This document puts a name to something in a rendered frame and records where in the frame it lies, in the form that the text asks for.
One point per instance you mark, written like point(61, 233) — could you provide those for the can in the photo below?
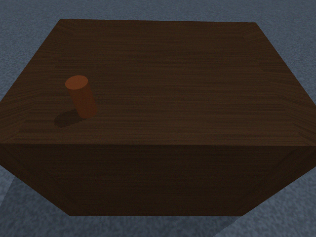
point(80, 92)

